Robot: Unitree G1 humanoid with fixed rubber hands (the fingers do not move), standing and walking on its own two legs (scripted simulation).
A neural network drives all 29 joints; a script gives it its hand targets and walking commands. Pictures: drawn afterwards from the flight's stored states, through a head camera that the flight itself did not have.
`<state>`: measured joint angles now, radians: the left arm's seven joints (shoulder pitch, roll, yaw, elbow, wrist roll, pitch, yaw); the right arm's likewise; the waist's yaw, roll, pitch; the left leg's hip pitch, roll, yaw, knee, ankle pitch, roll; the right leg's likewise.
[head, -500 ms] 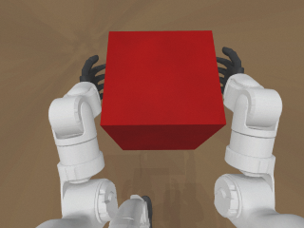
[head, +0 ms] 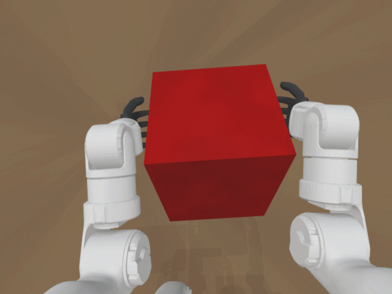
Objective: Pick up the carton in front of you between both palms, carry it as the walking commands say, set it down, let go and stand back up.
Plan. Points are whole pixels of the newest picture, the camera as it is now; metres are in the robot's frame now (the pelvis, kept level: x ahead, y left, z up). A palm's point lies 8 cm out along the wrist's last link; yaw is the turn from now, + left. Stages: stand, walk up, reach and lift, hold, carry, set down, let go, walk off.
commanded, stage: carry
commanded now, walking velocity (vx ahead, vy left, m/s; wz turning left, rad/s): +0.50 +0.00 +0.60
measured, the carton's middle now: (213, 150) +0.38 +0.01 +0.08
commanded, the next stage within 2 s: none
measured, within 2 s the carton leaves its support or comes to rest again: neither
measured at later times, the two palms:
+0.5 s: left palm (122, 31) +0.68 +0.24 +0.18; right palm (238, 22) +0.72 -0.06 +0.18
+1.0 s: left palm out of the picture +0.99 +0.31 +0.28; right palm out of the picture +1.05 +0.01 +0.29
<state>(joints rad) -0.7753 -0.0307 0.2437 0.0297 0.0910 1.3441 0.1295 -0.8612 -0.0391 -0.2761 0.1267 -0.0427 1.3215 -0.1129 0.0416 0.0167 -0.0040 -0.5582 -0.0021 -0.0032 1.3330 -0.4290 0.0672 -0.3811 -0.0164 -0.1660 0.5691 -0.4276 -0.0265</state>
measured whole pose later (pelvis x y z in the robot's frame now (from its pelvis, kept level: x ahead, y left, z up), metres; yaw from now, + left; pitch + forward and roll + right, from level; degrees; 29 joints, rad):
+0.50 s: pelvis +0.32 +0.05 +0.04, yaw +13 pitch +3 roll +2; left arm -0.81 -0.03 0.36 -0.01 0.11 1.35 0.12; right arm -0.87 -0.02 -0.21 0.11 0.01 1.28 -0.17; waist -0.15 0.02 0.10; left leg -0.42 -0.13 0.11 0.62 -0.43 0.12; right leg -0.64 -0.02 0.04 1.45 -0.50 -0.02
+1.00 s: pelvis +0.64 +0.09 +0.10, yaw +4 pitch +5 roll +0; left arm -0.91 0.04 0.24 0.15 0.01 1.35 0.18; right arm -0.92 0.00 -0.35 0.13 -0.13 1.32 -0.09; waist 0.10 -0.05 -0.04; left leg -0.57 0.00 0.05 0.71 -0.41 0.01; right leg -0.31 0.03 0.05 0.63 -0.55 -0.05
